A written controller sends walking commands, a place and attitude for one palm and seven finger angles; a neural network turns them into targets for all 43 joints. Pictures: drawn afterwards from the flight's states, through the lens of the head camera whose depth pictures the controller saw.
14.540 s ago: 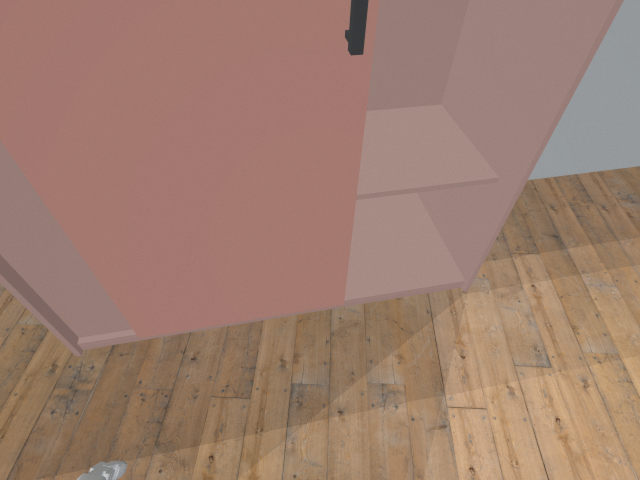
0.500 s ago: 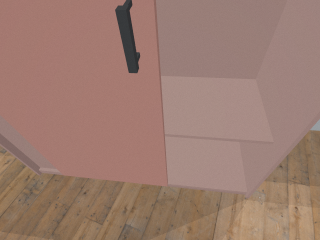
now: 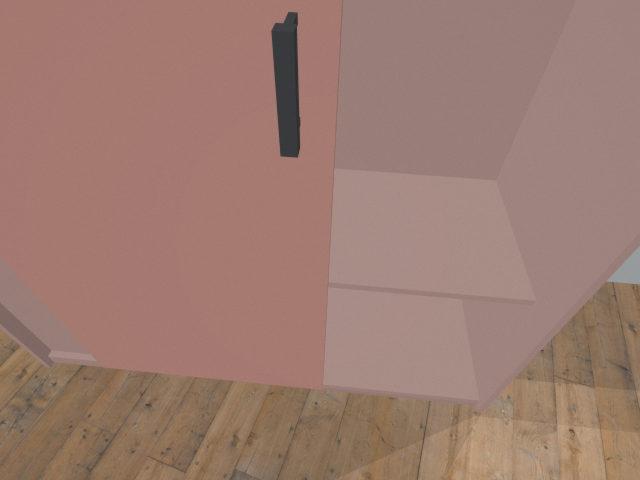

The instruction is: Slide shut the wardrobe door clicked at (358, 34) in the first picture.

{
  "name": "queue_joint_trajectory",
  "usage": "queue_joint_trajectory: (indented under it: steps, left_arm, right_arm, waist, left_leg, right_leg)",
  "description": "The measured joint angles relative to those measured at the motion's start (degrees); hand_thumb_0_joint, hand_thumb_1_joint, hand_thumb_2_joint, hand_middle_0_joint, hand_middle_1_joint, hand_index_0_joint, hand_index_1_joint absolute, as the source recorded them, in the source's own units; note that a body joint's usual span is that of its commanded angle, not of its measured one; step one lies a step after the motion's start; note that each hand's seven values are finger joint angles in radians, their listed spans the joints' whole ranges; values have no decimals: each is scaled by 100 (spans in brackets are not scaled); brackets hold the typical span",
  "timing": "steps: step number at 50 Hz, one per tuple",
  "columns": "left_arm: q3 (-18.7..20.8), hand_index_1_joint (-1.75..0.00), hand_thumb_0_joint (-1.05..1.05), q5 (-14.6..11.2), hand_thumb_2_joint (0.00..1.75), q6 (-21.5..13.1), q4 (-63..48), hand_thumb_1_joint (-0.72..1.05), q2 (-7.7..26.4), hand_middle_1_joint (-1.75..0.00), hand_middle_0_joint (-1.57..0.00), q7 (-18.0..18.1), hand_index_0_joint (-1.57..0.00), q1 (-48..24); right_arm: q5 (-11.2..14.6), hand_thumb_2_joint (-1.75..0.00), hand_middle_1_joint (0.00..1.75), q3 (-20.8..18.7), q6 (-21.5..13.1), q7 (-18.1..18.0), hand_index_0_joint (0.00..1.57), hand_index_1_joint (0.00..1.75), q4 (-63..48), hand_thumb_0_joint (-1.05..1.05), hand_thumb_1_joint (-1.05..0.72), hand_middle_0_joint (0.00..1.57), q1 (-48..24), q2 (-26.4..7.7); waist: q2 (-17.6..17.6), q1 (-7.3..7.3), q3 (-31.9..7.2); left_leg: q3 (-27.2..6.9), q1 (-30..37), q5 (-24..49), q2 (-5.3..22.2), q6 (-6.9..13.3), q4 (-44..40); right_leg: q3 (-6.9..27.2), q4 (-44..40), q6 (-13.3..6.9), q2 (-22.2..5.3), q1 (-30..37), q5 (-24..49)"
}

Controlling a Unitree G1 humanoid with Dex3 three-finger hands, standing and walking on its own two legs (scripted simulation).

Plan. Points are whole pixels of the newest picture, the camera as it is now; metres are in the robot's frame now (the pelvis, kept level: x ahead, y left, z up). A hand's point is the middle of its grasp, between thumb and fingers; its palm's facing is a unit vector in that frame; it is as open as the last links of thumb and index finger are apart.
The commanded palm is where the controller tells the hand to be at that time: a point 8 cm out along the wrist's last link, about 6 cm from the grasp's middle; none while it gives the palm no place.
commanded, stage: come to a stop and stand still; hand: left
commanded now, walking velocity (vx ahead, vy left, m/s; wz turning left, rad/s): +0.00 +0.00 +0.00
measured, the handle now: (290, 87) +0.48 +0.07 +0.26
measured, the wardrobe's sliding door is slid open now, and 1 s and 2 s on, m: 0.48 0.48 0.48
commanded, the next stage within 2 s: look again from close up in 0.02 s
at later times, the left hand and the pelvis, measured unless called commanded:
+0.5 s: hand out of the picture -0.02 +0.17 -0.18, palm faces +0.00 -0.98 -0.21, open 7.4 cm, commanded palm none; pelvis -0.04 +0.00 -0.01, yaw +0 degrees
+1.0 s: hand out of the picture +0.02 +0.18 -0.14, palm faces +0.17 -0.97 -0.19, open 7.4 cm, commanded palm +0.07 +0.23 -0.05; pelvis -0.03 -0.01 -0.01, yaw +1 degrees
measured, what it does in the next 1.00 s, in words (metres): stands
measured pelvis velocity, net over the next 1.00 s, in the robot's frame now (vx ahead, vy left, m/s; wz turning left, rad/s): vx -0.03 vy -0.01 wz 0.01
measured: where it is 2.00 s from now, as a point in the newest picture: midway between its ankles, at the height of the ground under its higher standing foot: outside the picture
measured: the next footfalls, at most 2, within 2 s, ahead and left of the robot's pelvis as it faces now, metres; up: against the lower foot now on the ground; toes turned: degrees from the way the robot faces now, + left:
none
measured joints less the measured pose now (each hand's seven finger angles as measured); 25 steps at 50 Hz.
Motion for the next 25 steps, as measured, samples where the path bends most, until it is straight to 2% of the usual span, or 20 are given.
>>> queue_joint_trajectory:
  steps: [6, 9, 13, 25]
  left_arm:
    - [-12, -30, 0, -12, 90, -6, -1, 91, 22, -30, -20, -15, -20, -7]
    - [-74, -30, 0, 39, 90, -123, -150, 91, -31, -30, -20, 67, -20, 75]
    - [-124, -30, 1, 4, 90, -133, -298, 91, -45, -30, -20, 16, -20, 119]
    - [-153, -30, 1, 13, 90, -8, -420, 91, -34, -30, -20, -52, -20, 285]
  right_arm:
    - [-4, -90, 30, 47, 36, 34, 20, 30, 194, -1, -92, 20, 333, 7]
    - [-36, -90, 30, 73, 32, 131, 20, 30, 29, 0, -92, 20, 460, -44]
    - [-67, -90, 30, 107, -1, 156, 19, 30, -157, 0, -92, 20, 580, -72]
    - [-69, -90, 30, 130, 62, 175, 20, 30, -164, 1, -93, 20, 419, -5]
  waist:
    - [23, -57, 48]
    - [180, -128, 127]
    - [265, -196, 234]
    - [166, -120, 64]
  left_leg:
    - [-21, 43, 127, 12, -24, -151]
    - [-93, -351, -22, 151, -39, 332]
    - [-142, -631, -175, 164, -17, 758]
    - [-88, -688, -89, 127, -8, 787]
  right_leg:
    - [-21, -77, -29, 21, 14, 80]
    - [-71, 94, -53, 147, -218, 78]
    - [-99, 569, -74, 149, -499, -112]
    - [-33, 855, -82, 102, -692, -156]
